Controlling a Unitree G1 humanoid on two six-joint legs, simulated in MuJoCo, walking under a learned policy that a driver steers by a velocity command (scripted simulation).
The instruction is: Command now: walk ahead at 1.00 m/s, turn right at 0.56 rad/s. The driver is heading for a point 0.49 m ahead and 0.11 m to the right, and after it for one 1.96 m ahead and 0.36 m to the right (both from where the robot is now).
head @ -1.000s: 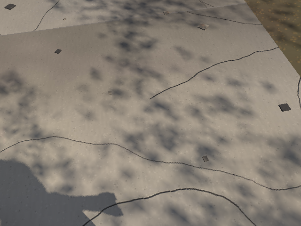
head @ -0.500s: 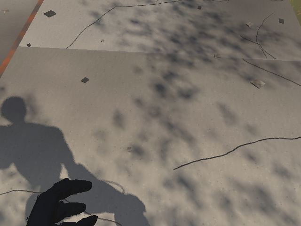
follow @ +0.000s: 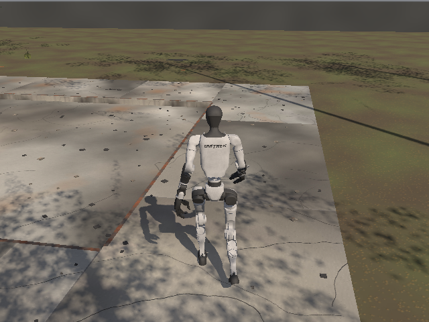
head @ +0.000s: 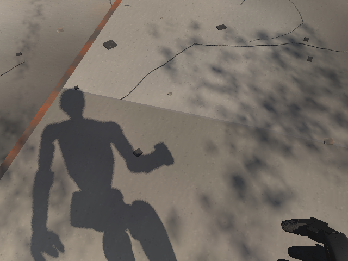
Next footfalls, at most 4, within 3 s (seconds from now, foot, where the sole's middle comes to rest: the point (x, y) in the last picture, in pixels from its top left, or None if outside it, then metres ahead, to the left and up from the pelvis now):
0.38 right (234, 233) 0.56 -0.14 -0.75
0.88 left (208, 191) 0.73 -0.03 -0.75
1.38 right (253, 206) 0.68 -0.22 -0.75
1.76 left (205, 193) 0.71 -0.02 -0.75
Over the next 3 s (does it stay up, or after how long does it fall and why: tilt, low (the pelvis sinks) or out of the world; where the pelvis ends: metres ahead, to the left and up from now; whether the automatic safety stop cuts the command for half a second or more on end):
stays up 1.33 -0.08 0.00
